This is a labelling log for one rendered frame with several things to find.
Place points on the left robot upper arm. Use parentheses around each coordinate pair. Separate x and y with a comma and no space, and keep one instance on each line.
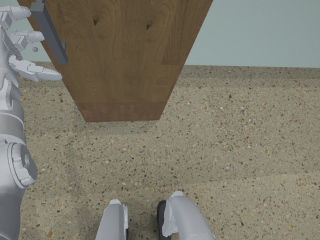
(17,171)

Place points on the left robot thigh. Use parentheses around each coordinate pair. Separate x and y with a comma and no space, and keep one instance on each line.
(114,223)

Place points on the left robot hand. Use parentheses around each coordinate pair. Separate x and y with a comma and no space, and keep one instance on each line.
(17,42)

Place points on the right robot shin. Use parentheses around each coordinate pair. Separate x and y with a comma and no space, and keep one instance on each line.
(167,228)

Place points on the handle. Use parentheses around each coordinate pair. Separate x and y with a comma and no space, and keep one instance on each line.
(46,26)

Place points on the robot left forearm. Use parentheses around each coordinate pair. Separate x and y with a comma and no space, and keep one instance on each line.
(11,111)

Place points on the cupboard door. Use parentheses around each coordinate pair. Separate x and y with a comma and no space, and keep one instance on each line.
(123,50)

